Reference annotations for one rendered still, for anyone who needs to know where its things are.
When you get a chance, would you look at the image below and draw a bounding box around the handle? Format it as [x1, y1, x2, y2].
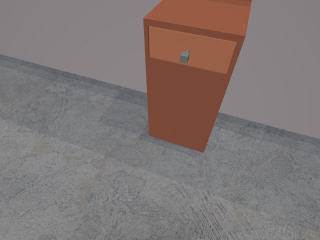
[179, 49, 190, 64]

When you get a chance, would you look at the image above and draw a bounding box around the cabinet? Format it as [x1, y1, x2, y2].
[143, 0, 252, 153]

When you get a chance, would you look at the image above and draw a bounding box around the drawer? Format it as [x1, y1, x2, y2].
[148, 26, 237, 74]

